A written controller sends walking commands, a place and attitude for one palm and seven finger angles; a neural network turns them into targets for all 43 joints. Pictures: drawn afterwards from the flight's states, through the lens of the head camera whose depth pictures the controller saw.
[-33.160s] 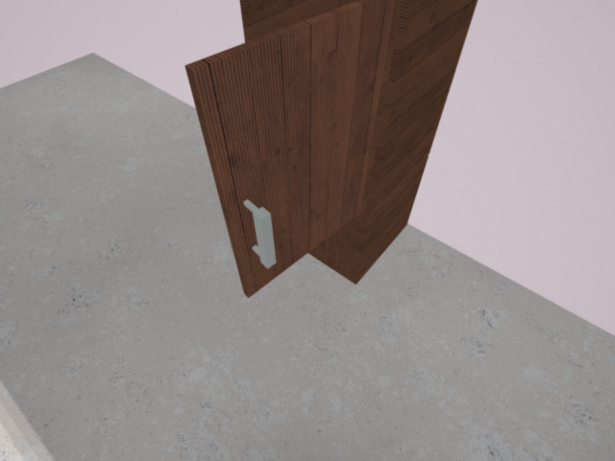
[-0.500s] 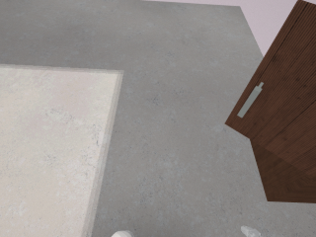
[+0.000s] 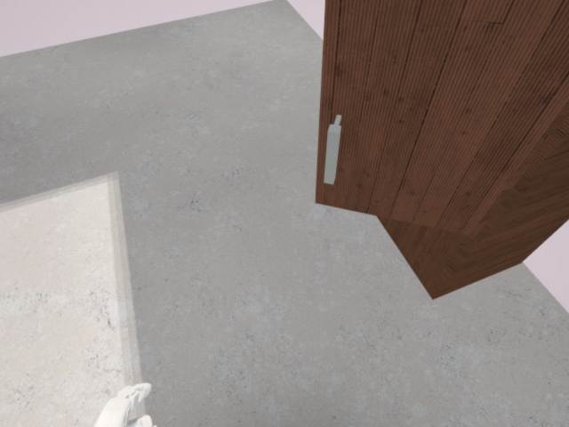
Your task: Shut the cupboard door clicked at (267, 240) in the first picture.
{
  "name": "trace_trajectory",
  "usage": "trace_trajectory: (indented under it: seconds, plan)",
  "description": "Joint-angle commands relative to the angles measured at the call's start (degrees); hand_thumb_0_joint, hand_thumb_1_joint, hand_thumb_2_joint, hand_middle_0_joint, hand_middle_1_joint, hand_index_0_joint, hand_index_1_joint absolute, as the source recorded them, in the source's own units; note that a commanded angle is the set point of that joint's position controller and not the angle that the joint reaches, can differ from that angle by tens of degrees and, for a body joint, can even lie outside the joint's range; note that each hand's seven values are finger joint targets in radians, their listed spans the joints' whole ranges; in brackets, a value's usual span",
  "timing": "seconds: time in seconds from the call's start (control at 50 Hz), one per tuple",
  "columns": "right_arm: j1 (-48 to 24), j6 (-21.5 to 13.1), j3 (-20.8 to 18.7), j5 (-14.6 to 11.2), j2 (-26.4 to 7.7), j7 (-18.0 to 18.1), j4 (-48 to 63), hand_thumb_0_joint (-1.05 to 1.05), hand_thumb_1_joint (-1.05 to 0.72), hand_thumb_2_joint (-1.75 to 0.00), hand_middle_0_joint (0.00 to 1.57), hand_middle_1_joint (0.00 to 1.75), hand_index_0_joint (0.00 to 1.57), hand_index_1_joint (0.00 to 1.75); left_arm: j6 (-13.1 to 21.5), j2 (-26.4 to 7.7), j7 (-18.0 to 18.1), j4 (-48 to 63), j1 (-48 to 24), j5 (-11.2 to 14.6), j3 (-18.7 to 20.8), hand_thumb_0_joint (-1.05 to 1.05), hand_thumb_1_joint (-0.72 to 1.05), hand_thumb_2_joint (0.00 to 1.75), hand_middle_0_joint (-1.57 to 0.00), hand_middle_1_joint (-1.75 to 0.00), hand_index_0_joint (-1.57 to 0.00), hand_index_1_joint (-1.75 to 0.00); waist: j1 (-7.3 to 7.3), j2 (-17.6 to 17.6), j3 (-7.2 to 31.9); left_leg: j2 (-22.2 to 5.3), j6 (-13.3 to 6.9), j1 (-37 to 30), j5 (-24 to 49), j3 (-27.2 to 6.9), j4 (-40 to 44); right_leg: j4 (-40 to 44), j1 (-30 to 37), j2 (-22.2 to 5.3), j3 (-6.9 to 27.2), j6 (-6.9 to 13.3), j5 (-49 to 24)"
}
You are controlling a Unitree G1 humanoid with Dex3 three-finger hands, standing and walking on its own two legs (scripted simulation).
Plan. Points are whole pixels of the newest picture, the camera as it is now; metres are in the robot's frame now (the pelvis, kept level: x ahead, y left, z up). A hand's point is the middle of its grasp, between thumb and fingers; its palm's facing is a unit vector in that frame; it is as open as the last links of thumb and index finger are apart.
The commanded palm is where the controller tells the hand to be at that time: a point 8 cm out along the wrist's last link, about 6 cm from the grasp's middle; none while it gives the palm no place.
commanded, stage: turn to face it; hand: left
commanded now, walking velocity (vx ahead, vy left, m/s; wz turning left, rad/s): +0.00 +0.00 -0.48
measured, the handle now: (333, 150) +0.68 -0.08 -0.08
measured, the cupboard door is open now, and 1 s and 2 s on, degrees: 53 53 53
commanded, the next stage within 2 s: take the last steps up to it in 0.50 s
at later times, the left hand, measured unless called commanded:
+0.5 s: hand out of the picture +0.12 +0.20 -0.16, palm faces -0.11 -0.98 -0.19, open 7.4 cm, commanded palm none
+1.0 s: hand (228, 354) +0.24 +0.12 -0.14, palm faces -0.41 -0.90 -0.18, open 7.4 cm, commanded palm none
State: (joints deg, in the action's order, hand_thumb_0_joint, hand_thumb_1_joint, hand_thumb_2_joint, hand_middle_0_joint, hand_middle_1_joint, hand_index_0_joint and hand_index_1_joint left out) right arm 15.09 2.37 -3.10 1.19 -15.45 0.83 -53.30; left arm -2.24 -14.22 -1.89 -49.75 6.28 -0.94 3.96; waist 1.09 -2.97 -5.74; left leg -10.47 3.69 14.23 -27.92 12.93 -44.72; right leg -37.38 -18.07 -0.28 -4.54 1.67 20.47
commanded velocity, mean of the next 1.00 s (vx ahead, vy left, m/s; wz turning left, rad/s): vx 0.10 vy -0.06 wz -0.24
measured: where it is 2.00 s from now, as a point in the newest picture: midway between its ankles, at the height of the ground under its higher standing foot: outside the picture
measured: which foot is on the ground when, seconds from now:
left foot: up 0.00-0.48, down 0.50-1.00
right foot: down 0.00-0.50, up 0.52-1.00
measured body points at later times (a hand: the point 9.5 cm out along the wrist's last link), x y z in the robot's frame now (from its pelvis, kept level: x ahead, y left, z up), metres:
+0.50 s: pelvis +0.05 +0.02 +0.01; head +0.08 +0.03 +0.46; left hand +0.13 +0.25 -0.15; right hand +0.10 -0.25 -0.12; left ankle +0.07 +0.12 -0.72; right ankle +0.00 -0.10 -0.72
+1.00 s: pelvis +0.07 -0.02 +0.02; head +0.10 -0.03 +0.47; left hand +0.27 +0.17 -0.12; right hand -0.08 -0.23 -0.12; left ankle +0.07 +0.12 -0.72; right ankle +0.04 -0.16 -0.69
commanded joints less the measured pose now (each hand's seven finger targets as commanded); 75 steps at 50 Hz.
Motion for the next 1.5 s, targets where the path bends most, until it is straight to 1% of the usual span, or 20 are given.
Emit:
trace_trajectory:
  seconds: [0.0,0.12,0.32,0.42,0.44,0.48,0.52,0.6,0.82,0.94,1.0,1.02,1.04,1.06,1.08,1.12,1.18,1.4,1.44,1.48]
  plan:
    - [-5.8,-0.4,-0.7,-0.7,-4.4,0.9,7.9,0.0,-0.9,-0.9,0.2,0.3,0.2,0.3,1.3,-13.9,2.9,1.1,10.3,0.2,3.1,0.0,0.9,0.9,-0.2,-0.3,-0.2,-0.3,-4.99,17.0,9.1,4.0,0.5,23.4,-5.8,-13.4,-26.1,17.2,17.7,-20.0,25.5,11.4,-40.8]
    - [-1.8,0.6,-1.1,0.0,-4.1,-0.2,3.6,0.0,-0.9,-0.9,0.2,0.3,0.2,0.3,2.1,-8.7,2.5,2.6,3.7,0.3,1.1,0.0,0.9,0.9,-0.2,-0.3,-0.2,-0.3,-0.27,10.6,8.0,4.6,1.9,17.1,10.3,-13.3,-21.8,18.8,8.8,-10.4,14.9,6.2,-29.7]
    - [-7.6,-0.7,-0.3,-0.5,-2.7,0.5,5.4,0.0,-0.9,-0.9,0.2,0.3,0.2,0.3,2.1,-8.3,2.9,0.5,8.8,-0.6,1.8,0.0,0.9,0.9,-0.2,-0.3,-0.2,-0.3,-2.79,9.3,7.8,6.8,1.5,16.3,4.0,-12.9,-6.4,16.9,13.1,-13.1,23.0,10.9,-33.8]
    - [-1.7,-1.6,-0.1,-0.9,-1.6,1.0,3.3,0.0,-0.9,-0.9,0.2,0.3,0.2,0.3,1.6,-8.1,3.2,-0.2,6.1,-0.2,2.0,0.0,0.9,0.9,-0.2,-0.3,-0.2,-0.3,0.0,9.9,8.8,9.2,0.0,1.0,13.6,-12.2,14.3,11.6,7.4,-10.0,23.2,7.3,-33.0]
    - [0.7,-2.1,-0.1,-0.9,-2.5,1.2,2.4,0.0,-0.9,-0.9,0.2,0.3,0.2,0.3,1.4,-7.3,3.1,-0.1,5.4,0.2,1.7,0.0,0.9,0.9,-0.2,-0.3,-0.2,-0.3,1.03,8.0,9.5,8.0,-0.6,-5.9,20.1,-12.6,21.0,9.0,3.8,-7.3,21.0,4.8,-28.7]
    - [1.4,-2.8,-0.9,0.1,-9.7,1.5,2.9,0.0,-0.9,-0.9,0.2,0.3,0.2,0.3,1.0,-2.5,2.7,0.1,9.3,0.9,0.6,0.0,0.9,0.9,-0.2,-0.3,-0.2,-0.3,-0.28,-12.6,10.8,-11.1,-9.4,-13.8,40.6,-30.3,25.1,-5.1,-7.8,3.7,9.8,-1.0,6.0]
    - [-0.4,-2.3,-0.2,0.7,-8.0,2.1,3.5,0.0,-0.9,-0.9,0.2,0.3,0.2,0.3,0.3,-3.5,2.6,0.2,7.5,0.1,0.9,0.0,0.9,0.9,-0.2,-0.3,-0.2,-0.3,-0.48,-8.0,6.1,-13.2,-14.6,-5.8,41.6,-29.1,27.0,-20.3,-8.3,1.6,9.3,-2.0,13.2]
    - [-1.0,-2.8,0.7,0.6,-5.0,2.5,3.1,0.0,-0.9,-0.9,0.2,0.3,0.2,0.3,-0.3,-3.1,1.8,-1.9,8.3,0.0,1.2,0.0,0.9,0.9,-0.2,-0.3,-0.2,-0.3,-1.53,-6.0,7.6,-6.7,-11.7,-9.6,47.6,-19.1,24.9,-24.9,-10.0,0.1,8.3,-3.7,5.8]
    - [9.7,-4.3,-1.1,1.0,-6.0,1.8,-2.8,0.0,-0.9,-0.9,0.2,0.3,0.2,0.3,-0.1,-1.8,-0.8,-0.3,-2.0,-0.8,0.3,0.0,0.9,0.9,-0.2,-0.3,-0.2,-0.3,3.22,-5.2,2.3,-10.0,-11.3,-13.1,23.3,-18.0,32.2,-17.7,-16.8,-3.4,4.2,-3.6,-0.7]
    - [7.4,-4.2,-1.8,1.3,-7.9,1.1,-4.0,0.0,-0.9,-0.9,0.2,0.3,0.2,0.3,0.4,-1.2,-1.3,-0.4,-2.5,-0.6,-0.2,0.0,0.9,0.9,-0.2,-0.3,-0.2,-0.3,1.87,-7.9,2.2,-10.3,-10.6,-7.0,18.1,-13.8,31.1,-2.2,-5.8,-2.8,0.9,-2.3,-0.2]
    - [5.2,-3.9,-1.7,1.0,-7.9,0.8,-4.3,0.0,-0.9,-0.9,0.2,0.3,0.2,0.3,1.2,-2.2,-1.0,-3.5,5.3,-0.6,0.5,0.0,0.9,0.9,-0.2,-0.3,-0.2,-0.3,-2.2,-4.9,5.0,-6.7,-7.5,-0.6,14.0,-10.1,24.0,9.2,9.3,-0.1,-1.5,-1.4,-7.8]
    - [5.4,-3.9,-1.5,0.5,-5.8,0.3,-4.3,0.0,-0.9,-0.9,0.2,0.3,0.2,0.3,1.9,-5.0,-0.5,-5.4,10.7,-0.8,1.0,0.0,0.9,0.9,-0.2,-0.3,-0.2,-0.3,-4.58,2.5,6.5,-2.5,-5.4,5.9,12.5,-6.1,14.9,14.9,19.5,-1.7,1.6,-0.1,-7.9]
    - [4.3,-4.1,-0.3,-0.2,-1.3,-0.1,-2.7,0.0,-0.9,-0.9,0.2,0.3,0.2,0.3,2.8,-10.6,0.5,-7.5,17.4,-1.1,2.1,0.0,0.9,0.9,-0.2,-0.3,-0.2,-0.3,-7.49,18.1,9.9,5.0,-2.5,18.2,-2.0,-0.1,0.0,20.7,29.5,-15.1,18.2,4.7,-2.7]
    - [1.4,-3.6,0.1,-0.2,-1.3,0.1,-0.9,0.0,-0.9,-0.9,0.2,0.3,0.2,0.3,2.8,-12.6,1.3,-8.4,18.9,-0.3,2.3,0.0,0.9,0.9,-0.2,-0.3,-0.2,-0.3,-7.94,20.4,8.6,7.1,-2.7,22.1,-11.3,-5.4,-12.2,25.5,24.6,-21.9,27.6,9.1,-3.5]
    - [1.0,-3.3,-0.3,-0.1,-1.8,0.0,-1.1,0.0,-0.9,-0.9,0.2,0.3,0.2,0.3,2.7,-11.5,1.7,-7.5,15.8,0.0,1.7,0.0,0.9,0.9,-0.2,-0.3,-0.2,-0.3,-6.45,14.2,4.9,5.5,-3.2,23.0,-7.1,-9.6,-17.3,26.9,18.9,-21.5,24.3,10.4,-1.7]
    - [3.4,-2.7,-0.9,0.2,-1.1,0.1,-3.7,0.0,-0.9,-0.9,0.2,0.3,0.2,0.3,3.3,-6.1,2.3,-6.7,9.0,0.2,0.7,0.0,0.9,0.9,-0.2,-0.3,-0.2,-0.3,-2.52,14.6,1.8,3.3,-2.8,20.8,1.5,-11.0,-20.4,27.6,12.9,-17.4,19.1,9.2,-2.8]
    - [6.4,-2.5,-0.2,0.6,1.4,-0.4,-5.4,0.0,-0.9,-0.9,0.2,0.3,0.2,0.3,4.9,-1.6,2.5,-6.7,6.4,0.3,-1.1,0.0,0.9,0.9,-0.2,-0.3,-0.2,-0.3,1.14,9.2,2.3,3.5,-1.7,16.6,8.1,-10.4,-16.7,25.5,9.9,-13.2,7.8,8.4,-23.2]
    - [-2.0,-3.5,1.4,-0.1,3.8,-0.1,-4.2,0.0,-0.9,-0.9,0.2,0.3,0.2,0.3,5.8,-0.8,3.4,-12.3,13.1,0.1,-1.9,0.0,0.9,0.9,-0.2,-0.3,-0.2,-0.3,-0.29,6.6,2.9,7.1,-2.7,8.8,12.1,-8.5,9.2,18.5,17.2,-13.0,7.8,8.8,-45.7]
    - [3.3,-4.2,1.7,0.0,2.8,0.5,-6.5,0.0,-0.9,-0.9,0.2,0.3,0.2,0.3,5.4,-0.4,4.0,-12.6,12.9,0.7,-2.2,0.0,0.9,0.9,-0.2,-0.3,-0.2,-0.3,1.72,3.4,7.2,8.0,-4.2,-4.1,35.7,-9.7,18.1,9.0,15.0,-8.8,4.6,3.4,-51.9]
    - [7.0,-4.3,1.3,-0.2,-1.6,1.9,-7.6,0.0,-0.9,-0.9,0.2,0.3,0.2,0.3,4.7,2.8,5.0,-12.6,15.9,1.4,-3.2,0.0,0.9,0.9,-0.2,-0.3,-0.2,-0.3,1.56,-1.8,11.5,-3.8,-11.3,-18.3,70.6,-19.0,12.3,4.4,4.4,-4.2,3.0,-1.7,-27.6]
